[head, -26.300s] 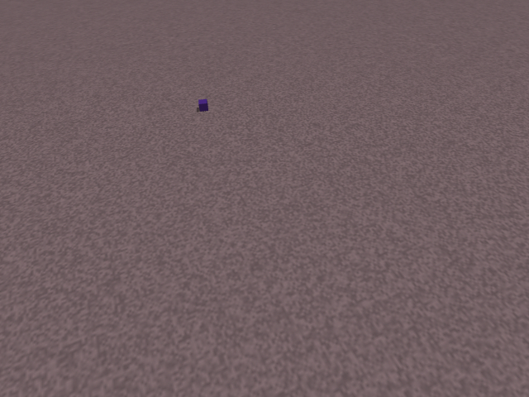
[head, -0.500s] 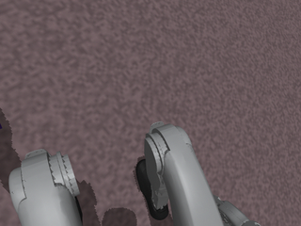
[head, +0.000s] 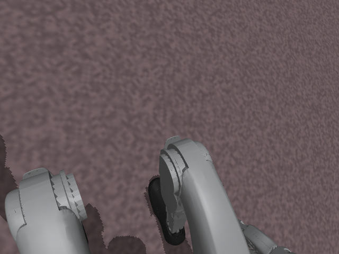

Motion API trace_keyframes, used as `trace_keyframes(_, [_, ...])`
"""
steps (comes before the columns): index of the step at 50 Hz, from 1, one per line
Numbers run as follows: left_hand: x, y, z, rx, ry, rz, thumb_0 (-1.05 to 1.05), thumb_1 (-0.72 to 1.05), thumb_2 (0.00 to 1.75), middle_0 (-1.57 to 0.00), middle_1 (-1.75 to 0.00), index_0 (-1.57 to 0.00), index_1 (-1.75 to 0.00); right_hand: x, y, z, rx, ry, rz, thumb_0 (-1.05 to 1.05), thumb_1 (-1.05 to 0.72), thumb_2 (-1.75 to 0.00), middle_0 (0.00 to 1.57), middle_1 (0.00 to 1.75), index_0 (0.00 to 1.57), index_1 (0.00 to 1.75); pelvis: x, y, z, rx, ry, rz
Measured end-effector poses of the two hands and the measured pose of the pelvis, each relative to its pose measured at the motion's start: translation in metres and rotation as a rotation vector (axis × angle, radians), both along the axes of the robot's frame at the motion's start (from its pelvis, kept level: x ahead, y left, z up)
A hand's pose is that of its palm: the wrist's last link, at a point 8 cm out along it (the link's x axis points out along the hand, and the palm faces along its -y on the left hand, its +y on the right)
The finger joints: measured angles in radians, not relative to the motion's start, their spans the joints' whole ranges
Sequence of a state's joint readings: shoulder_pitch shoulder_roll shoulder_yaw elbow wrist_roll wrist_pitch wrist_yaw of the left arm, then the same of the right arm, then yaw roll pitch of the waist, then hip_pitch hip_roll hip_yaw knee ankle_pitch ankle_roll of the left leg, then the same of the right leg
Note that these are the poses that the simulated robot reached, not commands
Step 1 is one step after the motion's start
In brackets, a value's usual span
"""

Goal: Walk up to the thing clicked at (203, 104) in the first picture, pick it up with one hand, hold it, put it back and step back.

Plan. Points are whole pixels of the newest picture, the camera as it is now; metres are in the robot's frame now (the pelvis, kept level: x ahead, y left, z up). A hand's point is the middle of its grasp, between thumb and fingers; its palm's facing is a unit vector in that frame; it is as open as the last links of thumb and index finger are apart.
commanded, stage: open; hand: left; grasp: from above
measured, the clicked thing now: out of the picture +0.40 +0.35 -0.27
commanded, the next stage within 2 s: withdraw in 0.52 s
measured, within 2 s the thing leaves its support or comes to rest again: neither
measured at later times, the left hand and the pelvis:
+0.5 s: hand out of the picture +0.40 +0.35 -0.24, palm faces -0.43 -0.20 -0.88, open 12.7 cm; pelvis +0.00 +0.00 +0.00, yaw +0 degrees
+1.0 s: hand out of the picture +0.41 +0.37 -0.13, palm faces -0.27 -0.07 -0.96, open 12.9 cm; pelvis +0.01 +0.00 +0.02, yaw +3 degrees
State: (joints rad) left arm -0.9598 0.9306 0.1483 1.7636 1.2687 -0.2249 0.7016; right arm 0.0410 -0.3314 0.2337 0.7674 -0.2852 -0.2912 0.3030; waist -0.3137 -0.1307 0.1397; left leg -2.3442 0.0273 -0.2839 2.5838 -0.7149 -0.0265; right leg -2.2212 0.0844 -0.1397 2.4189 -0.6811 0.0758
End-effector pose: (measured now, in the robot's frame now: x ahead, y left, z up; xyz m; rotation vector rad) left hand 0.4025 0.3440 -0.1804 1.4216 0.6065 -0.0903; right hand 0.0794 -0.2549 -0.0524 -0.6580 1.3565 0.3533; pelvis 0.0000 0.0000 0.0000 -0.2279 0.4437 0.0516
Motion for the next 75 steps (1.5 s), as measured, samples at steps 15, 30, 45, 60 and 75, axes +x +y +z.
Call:
trace_keyframes(15, [0.000, 0.010, -0.001, 0.003, 0.029, 0.049, 0.00, -0.17, 0.69, -0.40, -0.66, -0.40, -0.67, -0.006, -0.002, 0.002, 0.008, 0.022, -0.013, 0.01, -0.90, -0.90, 0.20, 0.30, 0.20, 0.30, 0.002, 0.000, 0.001, -0.004, 0.005, 0.003])
trace_keyframes(30, [0.002, 0.001, 0.002, -0.018, 0.009, -0.006, 0.00, -0.29, 0.81, -0.28, -0.79, -0.28, -0.79, -0.012, -0.004, 0.003, -0.006, 0.021, -0.020, 0.01, -0.89, -0.90, 0.20, 0.30, 0.20, 0.30, -0.001, -0.001, 0.001, 0.001, -0.008, -0.001])
trace_keyframes(45, [0.013, 0.010, 0.050, 0.042, -0.137, -0.014, 0.00, -0.31, 0.82, -0.26, -0.81, -0.26, -0.80, 0.008, -0.002, -0.001, 0.034, -0.036, -0.070, 0.01, -0.90, -0.90, 0.20, 0.30, 0.20, 0.30, 0.003, -0.002, 0.008, 0.007, 0.041, 0.011])
trace_keyframes(60, [-0.014, 0.010, 0.180, 0.066, 0.047, 0.000, 0.00, -0.32, 0.85, -0.25, -0.82, -0.25, -0.82, 0.066, 0.006, 0.009, 0.149, -0.190, -0.200, 0.01, -0.91, -0.90, 0.20, 0.30, 0.20, 0.30, -0.007, -0.009, 0.065, 0.087, 0.110, 0.070])
trace_keyframes(75, [-0.011, 0.011, 0.117, 0.008, 0.054, -0.112, 0.00, -0.37, 0.90, -0.21, -0.87, -0.21, -0.88, 0.006, -0.034, 0.013, -0.113, -0.088, -0.211, 0.01, -0.90, -0.90, 0.20, 0.30, 0.20, 0.30, -0.016, -0.014, 0.037, 0.079, 0.070, 0.066])
